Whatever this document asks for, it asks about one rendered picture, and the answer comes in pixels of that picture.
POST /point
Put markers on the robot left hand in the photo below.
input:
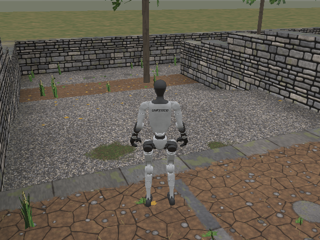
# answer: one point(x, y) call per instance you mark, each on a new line
point(135, 140)

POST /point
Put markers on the left robot foot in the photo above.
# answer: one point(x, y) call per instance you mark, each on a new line
point(148, 202)

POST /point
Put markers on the right robot forearm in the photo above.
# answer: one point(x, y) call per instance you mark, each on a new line
point(182, 131)

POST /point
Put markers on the left robot upper arm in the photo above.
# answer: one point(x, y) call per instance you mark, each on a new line
point(141, 114)

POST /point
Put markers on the right robot shin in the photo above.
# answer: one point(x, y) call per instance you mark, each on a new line
point(171, 182)

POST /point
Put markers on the robot right hand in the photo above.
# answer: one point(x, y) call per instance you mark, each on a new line
point(181, 139)

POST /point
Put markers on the right robot upper arm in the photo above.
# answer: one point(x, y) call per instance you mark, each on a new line
point(178, 114)

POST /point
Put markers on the left robot forearm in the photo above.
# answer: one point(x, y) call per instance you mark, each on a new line
point(135, 132)

